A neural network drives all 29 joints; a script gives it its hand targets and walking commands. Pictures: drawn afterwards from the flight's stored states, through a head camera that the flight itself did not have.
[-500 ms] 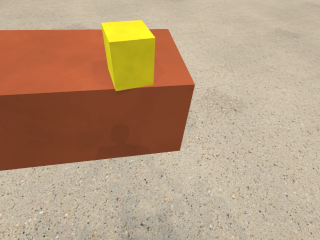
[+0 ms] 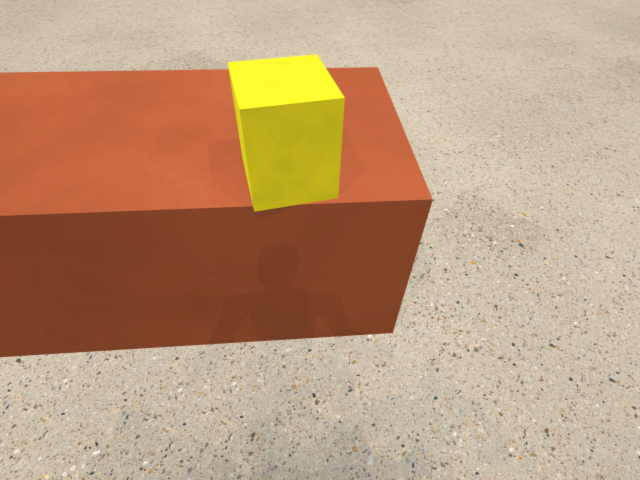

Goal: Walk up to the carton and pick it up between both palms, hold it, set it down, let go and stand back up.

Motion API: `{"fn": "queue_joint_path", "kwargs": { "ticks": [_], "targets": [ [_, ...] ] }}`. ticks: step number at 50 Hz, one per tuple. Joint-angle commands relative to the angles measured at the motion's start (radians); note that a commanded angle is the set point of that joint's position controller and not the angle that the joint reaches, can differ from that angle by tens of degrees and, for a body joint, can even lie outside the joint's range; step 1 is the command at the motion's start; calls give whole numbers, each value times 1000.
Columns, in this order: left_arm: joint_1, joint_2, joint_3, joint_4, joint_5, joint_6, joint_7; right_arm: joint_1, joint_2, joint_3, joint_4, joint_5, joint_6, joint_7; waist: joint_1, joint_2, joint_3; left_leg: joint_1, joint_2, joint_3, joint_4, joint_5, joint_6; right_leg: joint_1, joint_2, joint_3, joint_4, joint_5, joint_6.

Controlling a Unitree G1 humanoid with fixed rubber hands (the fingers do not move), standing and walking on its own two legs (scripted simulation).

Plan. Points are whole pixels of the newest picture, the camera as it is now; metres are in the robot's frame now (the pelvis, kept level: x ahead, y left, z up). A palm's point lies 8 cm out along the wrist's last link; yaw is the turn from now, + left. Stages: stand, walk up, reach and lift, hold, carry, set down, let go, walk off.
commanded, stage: walk up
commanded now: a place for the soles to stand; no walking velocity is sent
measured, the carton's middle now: (285, 133) +0.83 +0.09 +0.00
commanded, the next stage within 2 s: none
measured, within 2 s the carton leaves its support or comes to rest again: neither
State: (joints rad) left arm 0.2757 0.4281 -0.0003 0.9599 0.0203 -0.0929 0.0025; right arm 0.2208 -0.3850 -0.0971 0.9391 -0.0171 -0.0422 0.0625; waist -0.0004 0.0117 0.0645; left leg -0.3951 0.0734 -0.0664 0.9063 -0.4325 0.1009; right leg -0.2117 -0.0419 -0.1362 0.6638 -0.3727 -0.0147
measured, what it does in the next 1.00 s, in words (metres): walks ahead: left foot, then right foot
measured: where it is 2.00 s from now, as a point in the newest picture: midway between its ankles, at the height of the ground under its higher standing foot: outside the picture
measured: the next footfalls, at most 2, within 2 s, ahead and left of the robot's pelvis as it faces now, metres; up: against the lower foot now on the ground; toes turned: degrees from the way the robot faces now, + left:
left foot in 0.06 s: +0.12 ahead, +0.17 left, +0.00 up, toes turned +2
right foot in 0.40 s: +0.22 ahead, -0.10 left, +0.00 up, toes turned -2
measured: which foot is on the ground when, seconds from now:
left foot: up 0.00-0.04, down 0.06-0.42, up 0.44-0.70, down 0.72-1.00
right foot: down 0.00-0.08, up 0.10-0.38, down 0.40-0.74, up 0.76-0.96, down 0.98-1.00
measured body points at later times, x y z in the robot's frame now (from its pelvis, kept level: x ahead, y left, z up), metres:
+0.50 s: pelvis +0.15 +0.01 -0.01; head +0.15 +0.01 +0.44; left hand +0.20 +0.34 -0.12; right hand +0.22 -0.31 -0.12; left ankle +0.09 +0.15 -0.67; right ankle +0.18 -0.10 -0.72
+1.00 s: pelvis +0.17 +0.02 -0.01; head +0.20 +0.04 +0.44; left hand +0.20 +0.34 -0.14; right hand +0.32 -0.29 -0.10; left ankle +0.22 +0.15 -0.72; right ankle +0.19 -0.12 -0.72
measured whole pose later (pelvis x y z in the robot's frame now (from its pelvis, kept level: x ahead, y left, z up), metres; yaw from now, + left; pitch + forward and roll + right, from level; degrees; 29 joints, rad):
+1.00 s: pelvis +0.17 +0.02 -0.01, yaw +4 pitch -4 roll -1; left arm 0.26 0.43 0.00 0.93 0.00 -0.03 -0.01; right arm 0.10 -0.38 -0.02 0.91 -0.02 -0.04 -0.02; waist 0.00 -0.04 0.15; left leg -0.38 0.03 0.01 0.79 -0.34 0.01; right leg -0.28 -0.05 -0.03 0.77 -0.42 -0.01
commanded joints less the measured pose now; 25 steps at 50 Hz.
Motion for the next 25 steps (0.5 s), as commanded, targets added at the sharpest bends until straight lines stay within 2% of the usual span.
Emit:
{"fn": "queue_joint_path", "kwargs": {
  "ticks": [1, 2, 3, 4, 5, 6, 7, 8, 9, 10, 11, 12, 13, 14, 15, 16, 17, 18, 19, 20, 21, 22, 23, 24, 25],
  "targets": [
    [-94, 269, 121, -91, 15, -4, -26, 189, -213, -64, -1, 10, -27, -13, -83, -45, -34, 229, -46, 178, -362, 132, -63, -110, -208, 112, -63, -49, -139],
    [-39, 201, 101, -105, 11, -2, -26, 274, -245, -78, 35, 0, -37, -29, -108, 153, -118, 387, -80, 63, -425, 92, -47, -178, -104, 16, 266, 155, -107],
    [-33, 120, 75, -117, 9, 9, -26, 297, -335, -100, 11, -7, -37, -44, -132, 321, -119, 479, 95, -292, -522, -98, 14, -419, -21, 0, 448, -84, -45],
    [-40, 143, 76, -119, -3, 15, -25, 221, -358, -90, -42, -3, -46, -48, -99, 202, -94, 430, 237, -669, -674, -243, 111, -543, 56, 56, 532, -161, -17],
    [-70, 195, 82, -114, 10, 19, -15, 181, -358, -81, -48, 13, -48, -49, -77, 155, -41, 372, 317, -692, -624, -32, 164, -523, -6, 141, 557, -168, -30],
    [-57, 216, 88, -108, 6, 16, -13, 160, -345, -74, -61, 24, -49, -49, -51, 104, -54, 425, 292, -643, -543, 163, 193, -552, -11, 155, 531, -193, -38],
    [-60, 205, 86, -95, 6, 14, -7, 154, -318, -67, -73, 28, -50, -54, -51, 109, -51, 441, 263, -490, -475, 344, 207, -553, -43, 162, 477, -233, -32],
    [-57, 194, 83, -99, 2, 5, -10, 157, -311, -70, -75, 15, -48, -59, -57, 69, -62, 458, 202, -390, -427, 523, 190, -528, -57, 153, 410, -203, -23],
    [-108, 175, 85, -108, -9, 6, -13, 190, -314, -64, -65, 25, -50, -60, -60, 128, -38, 410, 191, -331, -411, 642, 170, -493, -63, 134, 386, -206, -21],
    [-137, 161, 73, -134, -7, 8, -17, 232, -298, -52, -64, 18, -48, -63, -86, 93, -10, 440, 199, -315, -390, 698, 173, -532, -45, 120, 332, -266, -26],
    [-152, 172, 79, -136, -1, 15, -20, 275, -310, -61, -57, 18, -51, -65, -100, 110, -2, 427, 201, -315, -401, 708, 183, -543, -67, 112, 309, -234, -16],
    [-165, 175, 81, -141, -2, 18, -24, 248, -326, -51, -73, 12, -49, -69, -96, 134, -34, 446, 216, -345, -390, 747, 198, -510, -45, 97, 275, -235, -1],
    [-165, 183, 78, -159, -8, 17, -19, 264, -337, -61, -70, 19, -50, -77, -105, 205, -45, 467, 219, -313, -380, 758, 182, -498, -49, 96, 217, -216, -6],
    [-132, 171, 78, -133, -7, 13, -19, 255, -323, -53, -75, 7, -52, -77, -78, 215, -65, 461, 210, -297, -367, 858, 189, -468, -42, 83, 219, -135, -7],
    [-119, 182, 79, -135, -8, 11, -19, 175, -321, -51, -98, 16, -50, -82, -48, 150, -87, 409, 214, -302, -335, 768, 160, -396, -47, 115, 143, -122, -20],
    [-97, 180, 77, -118, -12, 5, -20, 139, -319, -52, -86, 13, -44, -79, -23, 144, -86, 318, 187, -233, -318, 707, 134, -259, -25, 91, 45, -106, -31],
    [-18, 168, 86, -99, -12, 6, -23, 90, -311, -44, -101, 17, -46, -78, 26, 152, -94, 244, 137, -166, -274, 657, 88, -140, -15, 80, -66, 21, -48],
    [118, 178, 102, -40, -14, 4, -16, 27, -274, -31, -104, 23, -39, -78, 112, 29, -109, 120, 99, -131, -91, 675, 64, 90, 29, 81, -161, 105, -72],
    [268, 260, 131, -20, 4, -1, -8, 29, -185, -15, -144, 29, -42, -71, 168, -135, -211, 6, -14, -69, 183, 521, -10, 286, -101, 293, -264, 104, -75],
    [238, 374, 156, -20, 0, 1, 4, 65, -134, 9, -156, 43, -49, -76, 129, -383, -186, -315, -167, 16, 286, -18, -71, 474, -294, 571, -254, 395, -158],
    [220, 373, 159, -35, -18, 10, 3, 32, -199, 7, -134, 40, -43, -92, 113, -237, -205, -363, -168, -21, 334, -187, -56, 486, -396, 688, -271, 556, -210],
    [140, 333, 143, -47, -13, 22, 2, 26, -248, -9, -111, 33, -37, -97, 95, -118, -96, -361, -103, -14, 389, -175, -52, 329, -415, 693, -287, 368, -292],
    [116, 302, 128, -53, -19, 21, 1, 22, -258, -5, -103, 30, -31, -93, 64, -92, 34, -311, -71, -12, 405, -135, -62, 126, -408, 652, -318, 305, -277],
    [33, 297, 116, -61, -14, 19, -1, 18, -238, 3, -106, 44, -30, -85, 28, -107, 107, -248, -50, -22, 341, -126, -67, -1, -361, 567, -319, 258, -273],
    [7, 276, 117, -71, -16, 10, 0, 62, -220, -3, -86, 37, -31, -79, 13, -140, 144, -243, -38, -4, 320, -83, -75, -16, -314, 440, -279, 384, -243]
  ]
}}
